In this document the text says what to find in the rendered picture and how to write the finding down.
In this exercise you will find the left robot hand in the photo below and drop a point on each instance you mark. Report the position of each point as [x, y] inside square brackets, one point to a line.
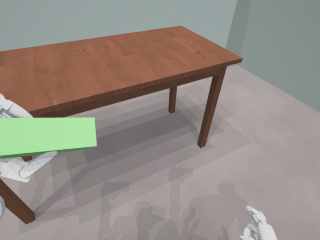
[17, 169]

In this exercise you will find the sponge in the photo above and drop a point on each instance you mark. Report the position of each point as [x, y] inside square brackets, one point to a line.
[21, 137]

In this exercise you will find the table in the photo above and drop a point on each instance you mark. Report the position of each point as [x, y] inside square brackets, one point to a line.
[63, 79]

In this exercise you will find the right robot hand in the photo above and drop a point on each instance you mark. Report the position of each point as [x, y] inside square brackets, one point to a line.
[263, 230]

